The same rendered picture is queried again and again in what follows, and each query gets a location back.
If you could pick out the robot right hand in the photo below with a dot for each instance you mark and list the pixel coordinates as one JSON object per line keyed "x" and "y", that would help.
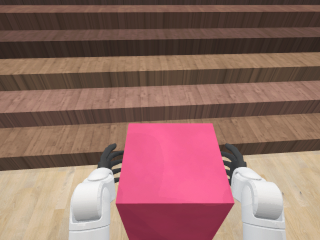
{"x": 236, "y": 159}

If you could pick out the right robot forearm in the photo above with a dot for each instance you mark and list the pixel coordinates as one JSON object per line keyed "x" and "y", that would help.
{"x": 262, "y": 206}

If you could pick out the carton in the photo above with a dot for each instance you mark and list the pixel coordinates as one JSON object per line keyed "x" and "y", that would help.
{"x": 173, "y": 184}

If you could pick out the left robot forearm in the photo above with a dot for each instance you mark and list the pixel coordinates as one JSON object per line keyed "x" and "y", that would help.
{"x": 90, "y": 206}

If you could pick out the robot left hand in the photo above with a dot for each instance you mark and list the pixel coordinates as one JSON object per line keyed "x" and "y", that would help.
{"x": 107, "y": 156}

